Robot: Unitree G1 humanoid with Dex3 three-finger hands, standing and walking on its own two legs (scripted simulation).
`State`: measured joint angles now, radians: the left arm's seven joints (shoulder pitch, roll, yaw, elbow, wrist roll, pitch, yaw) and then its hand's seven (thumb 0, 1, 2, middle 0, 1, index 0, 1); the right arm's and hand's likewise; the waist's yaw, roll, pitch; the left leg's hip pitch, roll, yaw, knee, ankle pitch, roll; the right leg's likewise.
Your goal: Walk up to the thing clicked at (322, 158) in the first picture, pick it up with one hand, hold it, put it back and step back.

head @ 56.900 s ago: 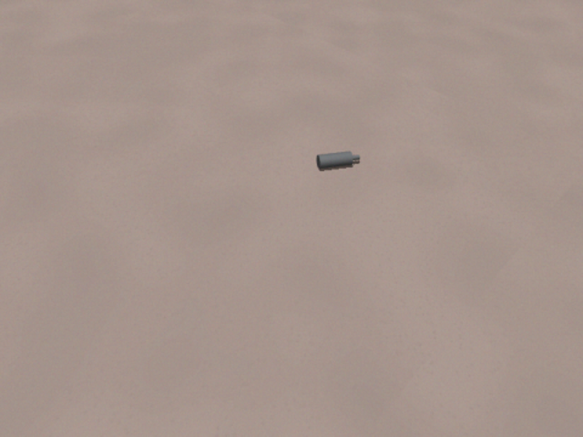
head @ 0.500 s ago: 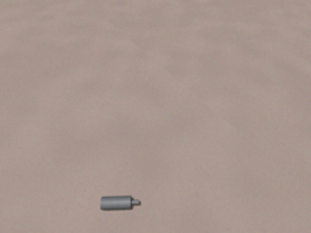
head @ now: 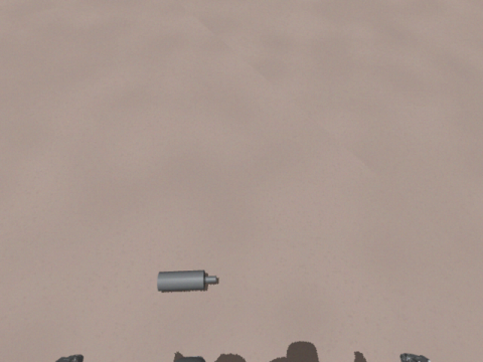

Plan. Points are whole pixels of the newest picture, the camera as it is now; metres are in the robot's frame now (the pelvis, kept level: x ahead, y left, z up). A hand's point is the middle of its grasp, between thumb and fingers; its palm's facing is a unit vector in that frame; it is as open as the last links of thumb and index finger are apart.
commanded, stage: step back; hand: left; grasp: from above
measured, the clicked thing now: (187, 280) +0.47 +0.20 -0.74
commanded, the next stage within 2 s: none
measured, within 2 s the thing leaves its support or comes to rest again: neither
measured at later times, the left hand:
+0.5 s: hand out of the picture +0.05 +0.29 -0.17, palm faces -0.12 -0.92 -0.38, open 7.4 cm
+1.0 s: hand out of the picture -0.07 +0.32 -0.16, palm faces -0.04 -0.94 -0.34, open 7.4 cm
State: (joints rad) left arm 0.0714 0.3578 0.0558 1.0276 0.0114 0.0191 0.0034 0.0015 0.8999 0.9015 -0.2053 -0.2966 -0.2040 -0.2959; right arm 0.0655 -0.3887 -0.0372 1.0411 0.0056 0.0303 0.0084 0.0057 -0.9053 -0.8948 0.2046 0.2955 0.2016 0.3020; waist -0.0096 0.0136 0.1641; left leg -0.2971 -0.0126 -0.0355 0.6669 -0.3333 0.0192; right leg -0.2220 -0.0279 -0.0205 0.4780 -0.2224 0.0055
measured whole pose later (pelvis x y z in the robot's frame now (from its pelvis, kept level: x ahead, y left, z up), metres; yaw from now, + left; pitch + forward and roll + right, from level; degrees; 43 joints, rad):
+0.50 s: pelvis -0.08 +0.04 -0.02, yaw -5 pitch -2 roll +0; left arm 0.11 0.37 0.06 0.89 0.02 0.05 0.01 0.00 0.90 0.90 -0.20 -0.30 -0.20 -0.30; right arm 0.11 -0.36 -0.04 0.87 -0.01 0.02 -0.02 0.01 -0.90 -0.89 0.21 0.30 0.20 0.30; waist -0.02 -0.02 0.21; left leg -0.33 -0.03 0.08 0.65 -0.28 0.07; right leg -0.28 0.03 0.07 0.72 -0.43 -0.01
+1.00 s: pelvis -0.21 +0.07 -0.01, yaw -1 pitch -3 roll -2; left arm 0.11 0.39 0.08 0.80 0.03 0.09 0.01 0.00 0.90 0.90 -0.20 -0.30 -0.20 -0.30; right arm 0.17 -0.36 -0.03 0.89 -0.03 0.02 0.00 0.01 -0.90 -0.89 0.21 0.30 0.20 0.30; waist -0.02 -0.05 0.18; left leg -0.24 -0.02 -0.05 0.60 -0.31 0.03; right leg -0.47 0.10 0.13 1.02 -0.50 -0.01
